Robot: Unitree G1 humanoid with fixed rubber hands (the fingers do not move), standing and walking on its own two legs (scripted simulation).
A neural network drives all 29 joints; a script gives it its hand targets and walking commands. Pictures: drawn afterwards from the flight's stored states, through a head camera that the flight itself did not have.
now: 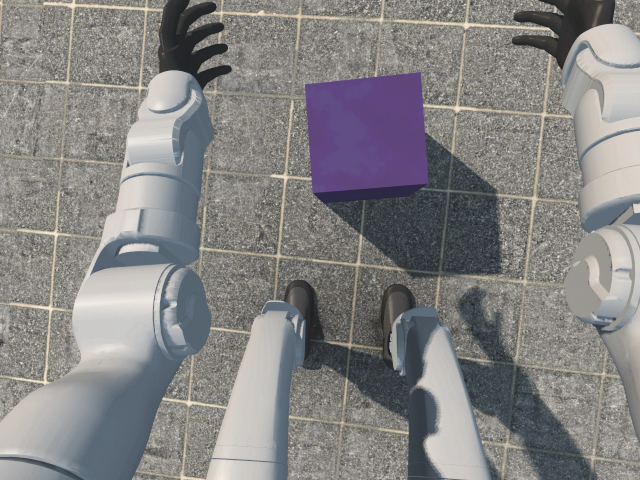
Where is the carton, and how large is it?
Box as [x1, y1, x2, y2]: [305, 72, 427, 202]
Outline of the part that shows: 420,72 305,84 312,190 313,193 323,202 407,196 427,183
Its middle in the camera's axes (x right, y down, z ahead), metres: +0.09 -0.20 +0.83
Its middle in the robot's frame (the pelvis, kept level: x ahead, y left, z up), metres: +0.54 -0.01 -0.53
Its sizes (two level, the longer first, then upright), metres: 0.210 0.200 0.250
